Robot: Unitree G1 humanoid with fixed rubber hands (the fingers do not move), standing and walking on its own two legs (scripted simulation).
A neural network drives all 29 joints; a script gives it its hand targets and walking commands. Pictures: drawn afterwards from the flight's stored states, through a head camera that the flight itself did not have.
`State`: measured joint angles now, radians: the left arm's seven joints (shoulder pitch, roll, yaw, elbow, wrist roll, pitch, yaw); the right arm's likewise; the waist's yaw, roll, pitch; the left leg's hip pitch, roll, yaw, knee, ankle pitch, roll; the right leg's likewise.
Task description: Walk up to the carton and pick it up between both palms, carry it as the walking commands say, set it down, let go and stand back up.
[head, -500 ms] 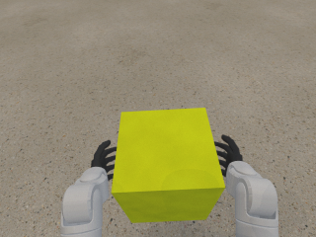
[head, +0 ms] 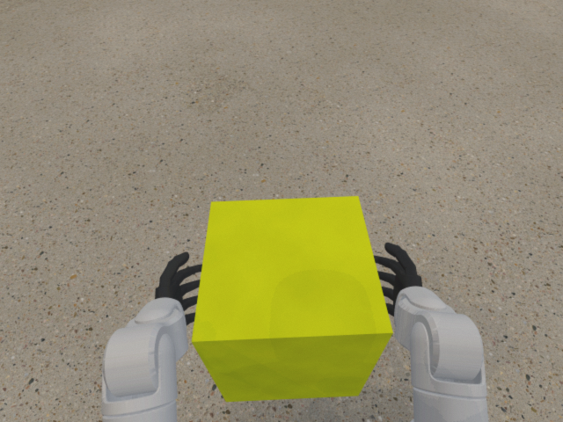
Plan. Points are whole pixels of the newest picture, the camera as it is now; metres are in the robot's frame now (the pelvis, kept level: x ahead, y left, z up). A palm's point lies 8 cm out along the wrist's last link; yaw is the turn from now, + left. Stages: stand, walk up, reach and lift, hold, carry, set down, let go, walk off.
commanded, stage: carry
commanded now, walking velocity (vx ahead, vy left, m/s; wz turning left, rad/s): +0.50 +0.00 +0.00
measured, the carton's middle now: (288, 304) +0.30 +0.00 -0.02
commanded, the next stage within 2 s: none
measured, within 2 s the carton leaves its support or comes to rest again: neither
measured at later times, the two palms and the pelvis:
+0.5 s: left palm (220, 156) +0.53 +0.11 +0.07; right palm (395, 147) +0.54 -0.19 +0.08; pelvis +0.26 -0.04 +0.00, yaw +1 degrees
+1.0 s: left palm (246, 123) +0.61 +0.07 +0.08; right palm (407, 121) +0.62 -0.23 +0.08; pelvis +0.35 -0.08 +0.00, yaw +0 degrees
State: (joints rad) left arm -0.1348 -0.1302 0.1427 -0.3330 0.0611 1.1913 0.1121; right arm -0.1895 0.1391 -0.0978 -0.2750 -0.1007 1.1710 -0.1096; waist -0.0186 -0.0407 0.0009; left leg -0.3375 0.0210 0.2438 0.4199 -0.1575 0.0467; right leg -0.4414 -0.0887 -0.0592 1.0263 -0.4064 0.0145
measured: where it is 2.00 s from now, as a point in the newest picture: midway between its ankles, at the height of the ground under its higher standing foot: (318, 372)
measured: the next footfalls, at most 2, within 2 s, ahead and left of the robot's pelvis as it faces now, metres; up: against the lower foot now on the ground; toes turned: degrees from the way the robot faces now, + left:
right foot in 0.18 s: +0.26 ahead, -0.14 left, +0.00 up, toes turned -9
left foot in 0.48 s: +0.37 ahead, +0.06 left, +0.00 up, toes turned +11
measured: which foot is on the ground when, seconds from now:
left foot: down 0.00-0.20, up 0.22-0.46, down 0.48-1.00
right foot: up 0.00-0.16, down 0.18-1.00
